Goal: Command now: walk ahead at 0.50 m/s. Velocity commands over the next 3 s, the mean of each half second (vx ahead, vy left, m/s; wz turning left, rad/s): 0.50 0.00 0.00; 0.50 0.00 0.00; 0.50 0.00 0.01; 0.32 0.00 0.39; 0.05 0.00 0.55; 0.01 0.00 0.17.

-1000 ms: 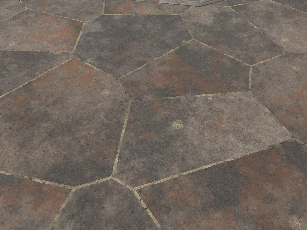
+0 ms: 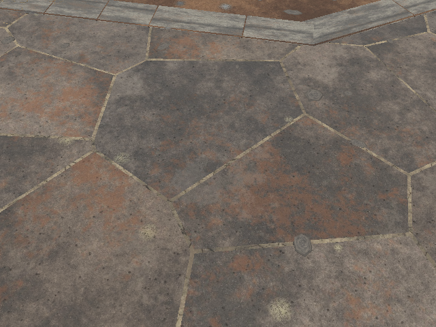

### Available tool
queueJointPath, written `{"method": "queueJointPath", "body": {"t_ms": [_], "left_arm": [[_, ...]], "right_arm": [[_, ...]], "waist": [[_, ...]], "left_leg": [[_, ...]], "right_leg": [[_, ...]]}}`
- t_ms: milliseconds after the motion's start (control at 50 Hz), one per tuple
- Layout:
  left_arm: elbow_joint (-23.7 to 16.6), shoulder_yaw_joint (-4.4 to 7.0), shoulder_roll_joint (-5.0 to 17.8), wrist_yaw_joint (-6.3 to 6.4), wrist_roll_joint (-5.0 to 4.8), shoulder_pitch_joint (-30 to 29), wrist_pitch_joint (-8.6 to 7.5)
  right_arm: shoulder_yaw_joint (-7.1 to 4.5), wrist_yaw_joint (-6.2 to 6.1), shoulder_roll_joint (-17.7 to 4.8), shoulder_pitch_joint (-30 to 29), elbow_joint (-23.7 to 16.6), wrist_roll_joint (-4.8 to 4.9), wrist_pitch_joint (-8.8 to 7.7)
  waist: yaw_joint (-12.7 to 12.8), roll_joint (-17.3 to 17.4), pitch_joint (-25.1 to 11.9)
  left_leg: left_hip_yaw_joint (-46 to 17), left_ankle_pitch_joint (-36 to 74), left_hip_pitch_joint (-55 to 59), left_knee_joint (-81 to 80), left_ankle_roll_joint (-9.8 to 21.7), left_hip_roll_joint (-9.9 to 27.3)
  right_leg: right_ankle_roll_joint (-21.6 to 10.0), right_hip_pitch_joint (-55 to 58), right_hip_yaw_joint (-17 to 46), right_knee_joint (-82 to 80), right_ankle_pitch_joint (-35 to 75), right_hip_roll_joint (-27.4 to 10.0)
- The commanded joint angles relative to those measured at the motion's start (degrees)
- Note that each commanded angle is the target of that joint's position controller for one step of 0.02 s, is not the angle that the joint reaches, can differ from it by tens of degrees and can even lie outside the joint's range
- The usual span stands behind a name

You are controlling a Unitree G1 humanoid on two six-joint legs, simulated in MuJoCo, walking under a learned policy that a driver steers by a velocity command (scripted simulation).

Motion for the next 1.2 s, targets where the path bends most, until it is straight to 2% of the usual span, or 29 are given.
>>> {"method": "queueJointPath", "body": {"t_ms": [20, 120, 220, 280, 320, 340, 360, 380, 400, 420, 440, 460, 500, 540, 600, 680, 780, 840, 880, 900, 920, 940, 960, 980, 1000, 1040, 1080, 1140, 1200], "left_arm": [[-2.95, 0.84, 3.05, 0.28, 0.69, 0.32, 0.47], [-5.48, 0.22, 1.36, -0.50, 0.63, -8.68, -0.17], [-8.28, -0.33, 1.47, -1.98, 0.00, -16.25, -0.79], [-8.88, 0.14, 3.31, -2.87, -0.12, -15.03, -1.29], [-6.12, 1.80, 6.31, -2.68, 0.14, -4.88, -1.37], [-3.09, 3.20, 9.33, -2.17, 0.50, 5.30, -1.27], [-1.69, 4.55, 15.03, -1.67, 1.65, 13.44, -1.02], [-1.01, 3.73, 12.68, -1.84, 0.76, 14.47, -0.72], [-1.66, 2.48, 9.13, -1.84, 0.23, 10.56, -0.80], [-2.83, 1.89, 6.97, -1.65, 0.45, 6.03, -0.85], [-3.31, 1.34, 5.39, -1.78, 0.95, 2.22, -1.00], [-3.57, 0.83, 3.68, -1.90, 1.52, -0.01, -1.34], [-3.06, 0.76, 3.48, -2.12, 1.70, -0.46, -1.69], [-2.11, 1.13, 5.10, -1.74, 1.45, 0.96, -2.03], [-0.88, 1.41, 6.35, -0.70, 1.24, 3.72, -1.72], [0.51, 1.35, 6.84, -0.11, 0.63, 7.26, -1.29], [3.22, 1.66, 7.36, 0.11, 0.21, 12.32, 0.07], [3.33, 2.17, 8.59, 0.50, 0.07, 11.06, 0.95], [2.69, 1.81, 7.83, 0.59, 0.10, 8.91, 1.51], [1.34, 0.85, 5.90, 0.66, 1.07, 9.48, 1.45], [0.99, -1.42, -2.09, -0.13, 1.14, 16.78, 0.00], [1.50, -0.21, 3.79, -0.51, -0.25, 12.94, -1.45], [-0.33, 0.63, 6.79, -0.73, -1.67, 7.20, -2.36], [-0.94, 0.57, 6.59, -0.42, -1.61, 4.07, -2.64], [-1.03, 0.95, 6.22, -0.07, -0.69, 2.73, -2.40], [-0.45, 1.08, 4.09, 0.05, -0.14, 5.06, -0.90], [-0.79, 0.84, 2.45, 0.23, 0.15, 4.58, 0.20], [-2.79, 0.86, 2.50, 0.24, 0.86, -1.09, 0.47], [-4.23, 0.42, 1.47, -0.32, 0.73, -6.75, 0.08]], "right_arm": [[-1.78, -0.85, -8.60, -0.69, -2.55, 0.19, -1.05], [-1.69, -1.91, -9.01, 2.88, -0.98, 0.73, -0.30], [-1.99, -2.12, -9.58, 7.85, 1.71, 1.19, 0.88], [-2.52, -2.52, -10.56, 7.05, 2.09, 1.41, 1.79], [-2.58, -2.66, -10.90, 4.52, 1.52, 1.46, 2.38], [-1.88, -2.75, -9.34, 4.50, 0.87, 1.08, 2.54], [-0.22, -2.32, -4.09, 10.09, -0.54, 0.21, 1.80], [0.56, -1.87, -2.27, 11.12, 0.31, 0.87, 0.35], [-0.95, -1.50, -8.15, 6.03, -0.81, 2.46, -0.84], [-1.09, -1.46, -9.06, 1.33, -2.15, 3.19, -1.44], [-1.22, -1.81, -8.58, -0.83, -2.39, 2.63, -1.39], [-1.71, -2.18, -8.34, -0.71, -2.18, 1.83, -0.76], [-1.55, -2.32, -5.83, 1.58, -1.53, 1.44, 0.75], [-1.50, -2.49, -5.05, 0.01, -2.24, 1.14, 1.53], [-1.55, -2.41, -5.01, -5.78, -4.18, 0.52, 1.51], [-0.76, -1.60, -3.36, -13.52, -6.18, 0.86, 0.90], [-0.18, 0.02, -3.69, -20.80, -9.12, 1.45, 0.27], [-0.83, 0.77, -5.94, -18.11, -9.24, 1.57, -0.21], [-3.02, 0.33, -9.93, -4.15, -5.04, 1.21, -0.25], [-4.23, -0.29, -14.04, 6.48, -2.77, 0.41, -0.11], [-4.95, -0.14, -17.94, 9.62, -1.39, 0.51, 0.16], [-3.34, -0.18, -12.23, 9.45, -1.72, 1.07, 0.27], [-2.61, -0.46, -9.92, 4.33, -2.60, 1.11, 0.10], [-2.14, -0.55, -8.59, -0.01, -3.65, 0.69, 0.00], [-1.69, -0.42, -7.01, -3.06, -4.00, 0.17, -0.13], [-1.16, -0.15, -5.46, -4.52, -3.75, -0.43, -0.44], [-1.49, -0.33, -6.90, -3.54, -2.95, 0.09, -0.79], [-1.97, -1.32, -8.78, -1.19, -1.84, 0.20, -0.61], [-1.94, -1.86, -9.08, 0.82, -0.97, 0.62, -0.27]], "waist": [[1.84, 4.85, -1.17], [-0.79, 5.35, 1.04], [-3.13, 5.48, 3.49], [-0.86, 6.78, 2.25], [5.06, 7.72, -4.02], [8.99, 6.07, -10.86], [8.11, -5.28, -20.34], [7.67, -13.19, -25.39], [8.17, -8.62, -17.70], [7.14, -5.37, -11.13], [5.21, -1.18, -6.23], [3.20, -1.45, -4.17], [1.07, -2.40, -3.29], [0.60, -1.57, -1.66], [1.87, -0.49, -0.07], [4.45, -0.66, 1.39], [6.51, -0.81, 3.52], [3.51, -2.51, 1.38], [-3.70, -2.23, -7.22], [-6.93, 3.49, -15.77], [-2.79, 18.76, -22.99], [-5.16, 14.26, -22.64], [-4.71, 11.96, -13.75], [-3.11, 7.01, -9.12], [-1.36, 5.11, -5.36], [1.77, 6.62, -4.02], [2.60, 6.22, -2.34], [1.65, 5.07, -0.32], [0.05, 5.39, 0.86]], "left_leg": [[-14.16, 10.45, 4.71, -13.18, 9.72, 16.40], [-7.08, 11.15, 5.71, -14.29, 7.08, 13.04], [-6.98, 11.29, 14.04, -11.68, 6.86, 16.18], [-7.43, 19.83, 19.00, -7.06, 5.47, 18.50], [-5.00, 37.12, 18.14, 4.48, 3.60, 16.16], [-2.91, 33.84, 10.90, 17.04, 1.82, 13.07], [-0.83, 11.36, -10.36, 39.52, -1.78, 5.89], [-7.13, -23.69, -23.18, 52.37, -3.12, -0.81], [-11.02, -22.74, -29.63, 57.30, -1.84, 3.11], [-9.29, -17.73, -30.81, 56.16, -0.92, 6.22], [-7.94, -12.92, -28.68, 52.15, -0.99, 8.85], [-8.25, -9.82, -25.20, 48.28, -1.07, 10.76], [-8.17, -7.36, -20.58, 44.94, -1.61, 11.87], [-7.60, -4.24, -22.29, 40.82, -2.74, 12.38], [-7.13, 5.20, -26.66, 30.95, -4.25, 12.35], [-4.49, 15.24, -24.06, 17.54, -4.28, 9.85], [-4.12, 11.85, -26.48, 10.21, -2.82, 8.11], [-3.12, 5.37, -20.80, 8.24, -0.49, 6.14], [-0.50, 6.19, -0.50, 7.03, 2.40, 3.06], [-11.55, 7.66, 17.89, 9.36, 6.07, 12.84], [-39.75, -2.68, 37.09, 3.02, 16.05, 25.75], [-44.69, -10.08, 36.85, -1.96, 14.97, 24.98], [-35.91, -8.74, 29.66, -2.98, 12.17, 23.07], [-29.21, -3.88, 21.13, -4.38, 10.64, 20.92], [-24.45, 1.33, 13.33, -6.11, 9.91, 19.08], [-19.54, 4.91, 5.98, -9.48, 9.33, 16.95], [-16.30, 7.17, 2.99, -12.05, 10.05, 16.65], [-12.59, 9.15, 3.40, -14.01, 9.75, 15.88], [-7.94, 9.74, 3.43, -14.37, 7.68, 13.44]], "right_leg": [[1.54, -6.93, 2.07, -6.03, 6.86, -3.29], [2.41, -5.59, -0.75, -23.40, 21.54, -0.84], [1.13, -6.83, -1.55, -31.63, 20.40, 1.11], [-1.17, -3.86, -1.79, -33.82, 14.16, 2.33], [-3.48, 11.11, -4.93, -35.17, 12.75, 5.96], [-5.65, 26.97, -2.57, -33.31, 14.20, 3.84], [-13.38, 50.34, 19.81, -33.16, 10.32, -11.11], [-18.43, 57.23, 40.88, -43.64, 1.66, -17.34], [-15.30, 51.80, 35.43, -45.31, -3.37, -15.11], [-13.06, 43.45, 26.96, -46.28, -1.39, -13.01], [-11.88, 34.37, 20.73, -48.35, 3.35, -10.72], [-10.79, 28.47, 16.63, -50.04, 7.00, -8.69], [-10.94, 22.93, 12.70, -53.16, 10.08, -7.15], [-11.66, 21.30, 9.64, -55.18, 13.71, -6.91], [-10.97, 23.29, 6.11, -56.18, 17.63, -6.01], [-8.89, 24.59, 1.54, -56.56, 17.54, -3.83], [-8.72, 34.40, 2.08, -52.76, 19.48, -7.54], [-7.15, 38.34, 2.31, -47.36, 31.13, -9.27], [-4.73, 34.64, -1.12, -31.61, 44.86, -5.28], [-2.78, 22.37, -3.50, -14.11, 30.05, -1.87], [1.00, -1.18, -2.36, 6.00, -10.15, 9.54], [0.25, -8.18, 5.42, 12.96, -17.50, 7.64], [-0.69, -12.45, 4.60, 14.00, -13.28, 4.54], [-0.86, -10.90, 3.02, 11.53, -7.91, 1.45], [-0.53, -8.39, 2.46, 7.65, -4.57, -0.34], [-0.26, -2.31, 2.87, 3.45, -1.47, -2.21], [0.72, -2.51, 2.17, -0.85, 0.36, -2.94], [2.31, -6.49, 1.64, -10.38, 9.65, -3.08], [2.57, -4.44, -0.09, -21.54, 19.14, -1.33]]}}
